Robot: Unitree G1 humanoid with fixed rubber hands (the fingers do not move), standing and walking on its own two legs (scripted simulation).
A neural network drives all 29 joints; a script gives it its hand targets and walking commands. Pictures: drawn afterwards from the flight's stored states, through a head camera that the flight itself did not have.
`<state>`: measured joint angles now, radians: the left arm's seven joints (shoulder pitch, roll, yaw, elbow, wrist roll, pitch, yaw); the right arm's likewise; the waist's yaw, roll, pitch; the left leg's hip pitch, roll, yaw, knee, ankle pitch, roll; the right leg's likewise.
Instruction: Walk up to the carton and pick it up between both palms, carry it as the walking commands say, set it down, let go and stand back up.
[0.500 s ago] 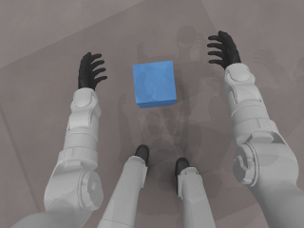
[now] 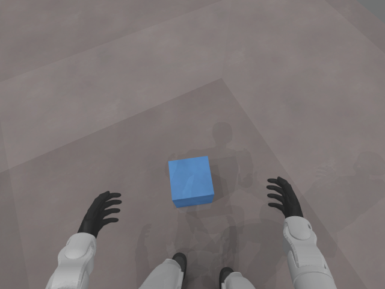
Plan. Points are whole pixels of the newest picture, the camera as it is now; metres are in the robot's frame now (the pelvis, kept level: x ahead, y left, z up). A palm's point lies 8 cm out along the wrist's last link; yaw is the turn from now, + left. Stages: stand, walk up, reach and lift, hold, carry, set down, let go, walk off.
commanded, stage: let go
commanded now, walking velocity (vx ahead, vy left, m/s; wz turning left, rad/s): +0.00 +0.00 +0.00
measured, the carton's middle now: (191, 183) +0.46 +0.07 -0.65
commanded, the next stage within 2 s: stand in 0.82 s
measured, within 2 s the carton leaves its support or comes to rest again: neither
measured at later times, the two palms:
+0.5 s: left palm (91, 246) +0.18 +0.22 -0.05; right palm (344, 266) +0.19 -0.25 -0.05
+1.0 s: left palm (67, 256) +0.16 +0.27 -0.07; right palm (359, 288) +0.16 -0.28 -0.06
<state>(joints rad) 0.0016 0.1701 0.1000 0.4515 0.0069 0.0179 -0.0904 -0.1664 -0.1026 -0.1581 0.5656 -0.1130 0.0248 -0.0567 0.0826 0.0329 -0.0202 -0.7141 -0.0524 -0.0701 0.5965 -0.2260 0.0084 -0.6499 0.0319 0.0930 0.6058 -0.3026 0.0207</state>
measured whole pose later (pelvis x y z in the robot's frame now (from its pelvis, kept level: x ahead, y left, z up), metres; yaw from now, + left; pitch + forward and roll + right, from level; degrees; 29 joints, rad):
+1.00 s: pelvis +0.02 +0.00 +0.01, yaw +0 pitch -1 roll +0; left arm 0.20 0.32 0.05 0.60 0.04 0.07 0.02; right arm 0.21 -0.30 -0.03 0.67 -0.05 0.03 -0.02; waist 0.01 -0.05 0.03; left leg -0.23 -0.05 -0.08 0.53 -0.28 0.01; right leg -0.15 0.03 0.08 0.50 -0.34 0.01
